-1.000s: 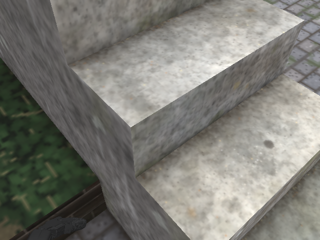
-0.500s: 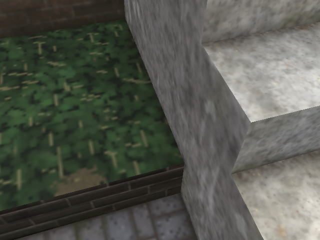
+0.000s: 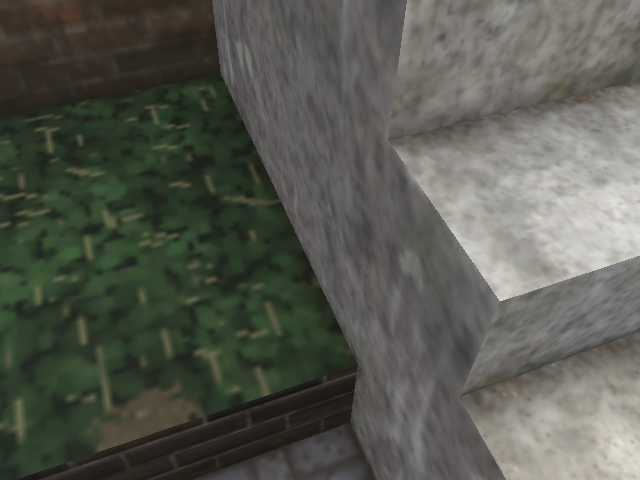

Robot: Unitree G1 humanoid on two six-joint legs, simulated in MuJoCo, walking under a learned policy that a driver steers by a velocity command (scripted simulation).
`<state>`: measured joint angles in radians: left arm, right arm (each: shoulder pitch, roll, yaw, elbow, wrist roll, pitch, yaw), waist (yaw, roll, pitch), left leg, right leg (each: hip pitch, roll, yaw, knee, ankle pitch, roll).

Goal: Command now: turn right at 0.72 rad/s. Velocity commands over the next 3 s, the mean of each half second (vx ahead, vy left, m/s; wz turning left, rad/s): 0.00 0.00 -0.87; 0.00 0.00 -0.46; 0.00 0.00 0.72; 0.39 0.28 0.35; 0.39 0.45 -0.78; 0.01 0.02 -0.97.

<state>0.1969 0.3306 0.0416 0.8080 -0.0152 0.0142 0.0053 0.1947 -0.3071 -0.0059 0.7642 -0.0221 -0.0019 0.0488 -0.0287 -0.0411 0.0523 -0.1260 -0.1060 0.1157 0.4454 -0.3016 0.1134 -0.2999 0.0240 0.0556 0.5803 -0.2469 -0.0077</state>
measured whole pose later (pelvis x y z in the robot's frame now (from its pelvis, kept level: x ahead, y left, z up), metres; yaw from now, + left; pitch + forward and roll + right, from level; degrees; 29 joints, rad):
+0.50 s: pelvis -0.02 +0.06 -0.01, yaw -26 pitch +0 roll +0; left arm 0.16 0.31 0.09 0.82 -0.01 0.04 -0.05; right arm 0.07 -0.31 -0.04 0.61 -0.01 0.02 0.01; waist 0.05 0.00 0.11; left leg -0.31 -0.04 -0.10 0.57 -0.29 -0.02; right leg -0.38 0.11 0.31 0.54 -0.17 0.05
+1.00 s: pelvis -0.03 +0.10 +0.01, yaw -38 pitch -2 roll +0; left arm 0.09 0.18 -0.02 0.93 0.03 -0.01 0.07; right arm 0.26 -0.27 -0.03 0.90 -0.01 0.02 -0.02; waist -0.07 0.05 0.06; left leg -0.32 0.04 0.01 0.80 -0.42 0.01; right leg -0.14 0.05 -0.06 0.45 -0.27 -0.07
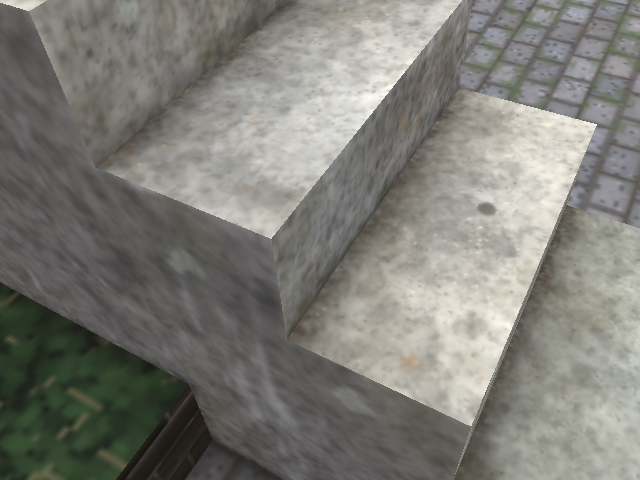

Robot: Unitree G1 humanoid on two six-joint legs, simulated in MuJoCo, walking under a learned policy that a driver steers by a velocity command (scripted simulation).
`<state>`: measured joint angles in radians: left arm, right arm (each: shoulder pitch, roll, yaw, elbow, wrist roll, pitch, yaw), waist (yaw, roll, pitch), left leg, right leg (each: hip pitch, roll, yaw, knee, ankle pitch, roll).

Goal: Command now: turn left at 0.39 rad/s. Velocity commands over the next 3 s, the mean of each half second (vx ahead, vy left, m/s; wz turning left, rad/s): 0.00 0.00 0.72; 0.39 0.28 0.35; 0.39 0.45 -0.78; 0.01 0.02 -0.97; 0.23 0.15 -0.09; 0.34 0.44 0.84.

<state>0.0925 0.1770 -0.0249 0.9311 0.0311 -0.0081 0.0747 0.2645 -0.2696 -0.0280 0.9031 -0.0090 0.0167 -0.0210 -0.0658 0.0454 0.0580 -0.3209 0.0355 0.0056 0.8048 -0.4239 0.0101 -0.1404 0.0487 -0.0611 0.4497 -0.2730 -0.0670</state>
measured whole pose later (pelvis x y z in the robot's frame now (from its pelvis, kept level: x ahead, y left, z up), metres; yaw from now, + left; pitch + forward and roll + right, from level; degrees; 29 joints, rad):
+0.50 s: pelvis -0.06 +0.07 +0.00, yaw +25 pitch +0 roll -4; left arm 0.03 0.30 0.06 0.82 0.02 0.06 0.01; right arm 0.26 -0.31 -0.07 0.73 0.01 0.05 0.01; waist 0.00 -0.02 0.10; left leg -0.26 -0.08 -0.12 0.52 -0.25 0.09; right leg -0.55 0.00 0.02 1.10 -0.25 0.05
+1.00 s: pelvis +0.00 +0.15 +0.00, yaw +33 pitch +1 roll +1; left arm 0.45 0.32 0.14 1.03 0.01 -0.01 0.07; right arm 0.07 -0.29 -0.03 0.73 -0.11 0.04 0.12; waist 0.08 0.05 0.04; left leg -0.51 -0.04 -0.09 1.00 -0.24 0.00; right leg -0.19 -0.06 0.15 0.47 -0.32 0.06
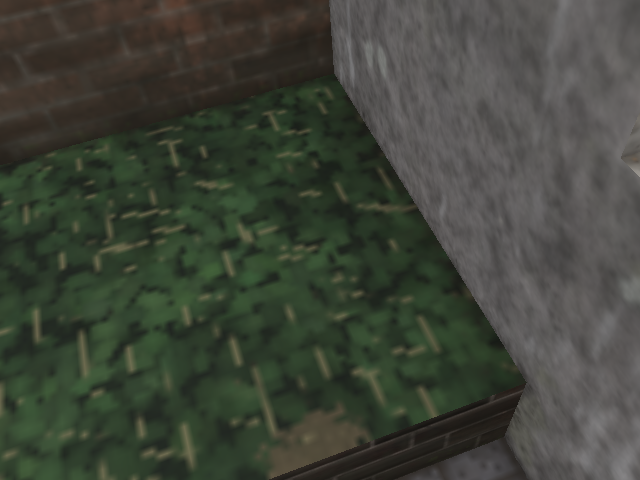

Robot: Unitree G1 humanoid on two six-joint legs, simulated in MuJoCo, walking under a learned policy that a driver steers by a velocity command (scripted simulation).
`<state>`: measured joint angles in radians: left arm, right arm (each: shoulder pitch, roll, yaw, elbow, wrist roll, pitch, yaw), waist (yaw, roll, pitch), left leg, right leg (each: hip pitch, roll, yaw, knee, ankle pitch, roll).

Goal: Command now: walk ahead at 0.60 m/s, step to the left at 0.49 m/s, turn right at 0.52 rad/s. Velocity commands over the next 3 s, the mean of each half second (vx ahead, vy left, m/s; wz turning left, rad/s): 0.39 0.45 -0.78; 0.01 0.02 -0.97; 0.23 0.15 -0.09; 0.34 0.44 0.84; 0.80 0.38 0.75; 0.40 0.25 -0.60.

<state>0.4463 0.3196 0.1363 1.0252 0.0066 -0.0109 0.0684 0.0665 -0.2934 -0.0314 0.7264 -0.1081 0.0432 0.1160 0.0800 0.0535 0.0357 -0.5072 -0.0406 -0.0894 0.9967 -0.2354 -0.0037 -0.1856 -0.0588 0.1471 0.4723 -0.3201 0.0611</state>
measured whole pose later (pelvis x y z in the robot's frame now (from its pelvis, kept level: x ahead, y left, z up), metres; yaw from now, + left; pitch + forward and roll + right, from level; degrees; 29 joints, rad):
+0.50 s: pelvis +0.18 +0.13 -0.01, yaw -27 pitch +2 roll +2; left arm 0.18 0.31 0.07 0.74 0.03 0.03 0.08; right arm 0.17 -0.25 0.00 0.73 -0.03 0.02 -0.01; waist 0.01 0.04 0.07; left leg -0.61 -0.01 0.00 1.55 -0.42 -0.08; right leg -0.32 0.06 -0.04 0.62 -0.34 -0.11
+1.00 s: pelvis +0.26 +0.24 +0.12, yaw -56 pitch -3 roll -1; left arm 0.09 0.38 0.11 0.76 0.06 0.09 -0.01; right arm 0.05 -0.11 -0.01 0.68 0.00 0.06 -0.09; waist 0.07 -0.11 0.10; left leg -0.74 0.19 0.00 1.39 -0.60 -0.09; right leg -0.61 0.14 0.13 1.55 -0.12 -0.01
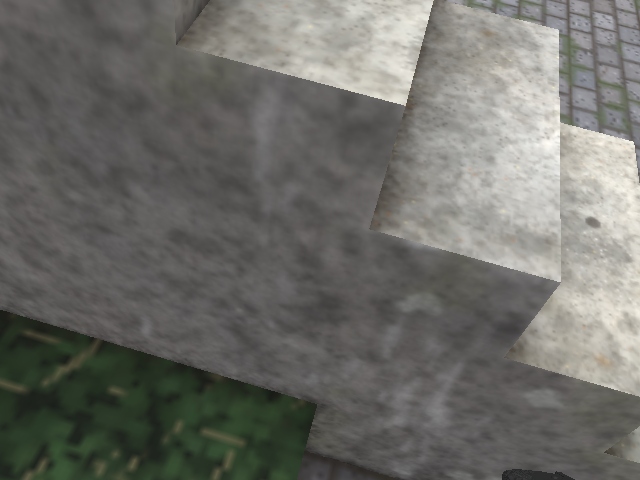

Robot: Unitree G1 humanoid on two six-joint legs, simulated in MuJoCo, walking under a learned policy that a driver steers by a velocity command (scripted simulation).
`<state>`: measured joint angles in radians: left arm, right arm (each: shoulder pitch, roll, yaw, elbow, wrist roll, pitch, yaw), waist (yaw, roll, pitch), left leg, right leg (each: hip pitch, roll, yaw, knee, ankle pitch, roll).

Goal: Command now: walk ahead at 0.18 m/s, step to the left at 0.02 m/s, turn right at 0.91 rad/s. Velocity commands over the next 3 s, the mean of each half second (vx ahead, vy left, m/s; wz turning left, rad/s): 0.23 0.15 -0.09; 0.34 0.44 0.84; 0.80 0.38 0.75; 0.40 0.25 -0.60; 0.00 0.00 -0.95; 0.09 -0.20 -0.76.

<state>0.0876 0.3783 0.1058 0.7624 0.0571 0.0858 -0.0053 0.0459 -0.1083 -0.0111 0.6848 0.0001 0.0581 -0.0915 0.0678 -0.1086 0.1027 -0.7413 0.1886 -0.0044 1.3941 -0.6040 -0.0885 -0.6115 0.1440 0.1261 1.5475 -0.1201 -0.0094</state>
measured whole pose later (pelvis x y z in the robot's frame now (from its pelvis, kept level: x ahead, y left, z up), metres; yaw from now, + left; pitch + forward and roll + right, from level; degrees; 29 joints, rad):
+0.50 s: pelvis +0.00 -0.15 -0.12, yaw -1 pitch -3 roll +7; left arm 0.37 0.13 -0.04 1.02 0.01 0.05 0.08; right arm 0.27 -0.28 -0.07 0.92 -0.03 0.07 -0.04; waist -0.08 0.08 0.04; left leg -1.00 -0.13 0.00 2.07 -0.39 0.02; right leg -0.15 -0.07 -0.02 0.65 -0.46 -0.04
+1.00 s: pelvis +0.03 -0.20 -0.13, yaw +26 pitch -1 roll +1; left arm 0.24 0.26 0.07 0.93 0.02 0.01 0.10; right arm 0.18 -0.31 -0.05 0.77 -0.02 0.07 0.09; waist -0.06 0.02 0.06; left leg -0.32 -0.05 0.11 0.63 -0.30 0.14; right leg -0.34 -0.08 -0.15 0.96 -0.50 0.01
